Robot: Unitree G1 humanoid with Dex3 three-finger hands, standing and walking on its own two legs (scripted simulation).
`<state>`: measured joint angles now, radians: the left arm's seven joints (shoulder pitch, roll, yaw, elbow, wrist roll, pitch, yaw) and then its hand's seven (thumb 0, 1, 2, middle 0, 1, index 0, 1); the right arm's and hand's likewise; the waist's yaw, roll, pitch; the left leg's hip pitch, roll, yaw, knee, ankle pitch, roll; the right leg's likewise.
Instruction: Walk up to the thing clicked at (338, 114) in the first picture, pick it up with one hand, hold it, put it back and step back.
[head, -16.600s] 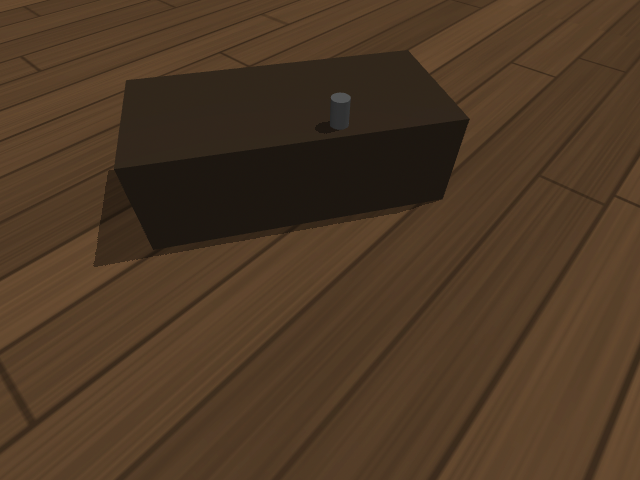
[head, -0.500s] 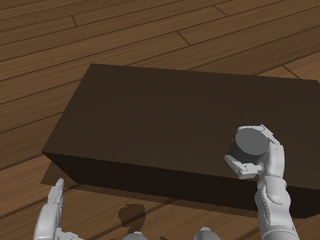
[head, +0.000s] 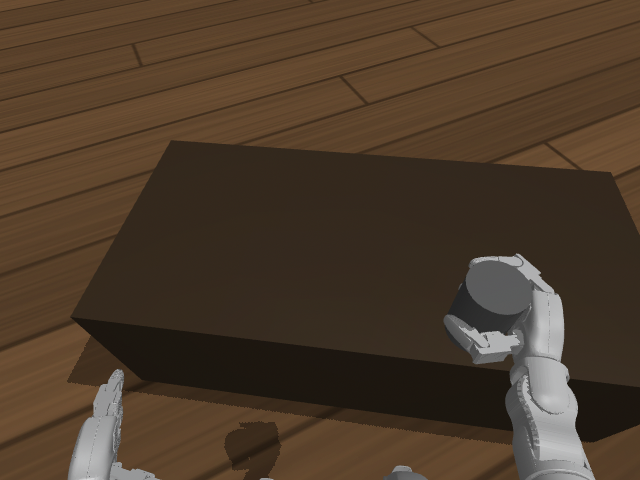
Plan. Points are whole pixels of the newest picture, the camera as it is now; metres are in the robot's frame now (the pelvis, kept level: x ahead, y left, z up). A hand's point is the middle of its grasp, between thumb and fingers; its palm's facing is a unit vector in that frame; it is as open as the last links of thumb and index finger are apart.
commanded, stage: hold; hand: right
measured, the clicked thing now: (483, 309) +0.33 -0.18 +0.03
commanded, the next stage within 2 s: none
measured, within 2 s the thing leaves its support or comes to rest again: neither
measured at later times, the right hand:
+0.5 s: hand (476, 311) +0.32 -0.17 +0.03, palm faces +0.18 +0.98 -0.01, open 9.8 cm
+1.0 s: hand (481, 313) +0.32 -0.17 +0.04, palm faces +0.18 +0.98 -0.01, open 9.8 cm
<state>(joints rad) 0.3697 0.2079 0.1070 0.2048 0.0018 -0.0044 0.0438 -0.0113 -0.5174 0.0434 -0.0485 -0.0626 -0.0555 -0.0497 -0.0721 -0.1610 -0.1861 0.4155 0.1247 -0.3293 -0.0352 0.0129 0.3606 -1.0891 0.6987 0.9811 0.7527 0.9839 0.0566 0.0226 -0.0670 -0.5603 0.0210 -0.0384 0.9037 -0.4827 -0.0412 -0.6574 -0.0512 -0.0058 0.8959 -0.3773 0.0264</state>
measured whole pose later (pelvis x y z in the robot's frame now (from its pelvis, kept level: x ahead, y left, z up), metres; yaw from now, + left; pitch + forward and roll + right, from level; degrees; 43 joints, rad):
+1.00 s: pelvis -0.01 +0.00 +0.01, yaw +0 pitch +6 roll +0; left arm 0.34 0.20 0.11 0.28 0.00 -0.04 0.05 -0.01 -0.52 0.05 -0.06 -0.07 -0.06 -0.05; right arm -0.09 -0.16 -0.18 0.45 0.13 -0.33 -0.04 0.01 0.36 -1.09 0.70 0.98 0.75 0.98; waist 0.06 0.02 -0.05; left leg -0.52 0.02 -0.04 0.86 -0.45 -0.04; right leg -0.61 -0.05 -0.01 0.84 -0.34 0.03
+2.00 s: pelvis -0.01 +0.00 +0.00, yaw +0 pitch +7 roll +0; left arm 0.35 0.20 0.09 0.28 0.01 -0.06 0.05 -0.01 -0.53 0.05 -0.05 -0.07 -0.06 -0.05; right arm -0.10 -0.16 -0.18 0.46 0.13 -0.35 -0.03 0.01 0.36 -1.09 0.70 0.98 0.75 0.99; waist 0.06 0.02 -0.06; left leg -0.54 0.02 -0.04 0.87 -0.46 -0.04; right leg -0.63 -0.05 -0.01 0.86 -0.35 0.03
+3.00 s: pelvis -0.03 +0.00 -0.05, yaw +1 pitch +19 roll +3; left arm 0.37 0.22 0.09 0.01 0.09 -0.05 -0.02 -0.01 -0.50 0.05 -0.05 -0.07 -0.07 -0.05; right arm -0.44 -0.31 -0.40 0.96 0.04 -0.59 -0.03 0.01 0.36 -1.08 0.70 0.98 0.75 0.99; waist 0.19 0.07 -0.10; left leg -0.95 -0.02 -0.02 1.17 -0.54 -0.04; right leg -1.07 -0.08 0.03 1.19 -0.44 0.03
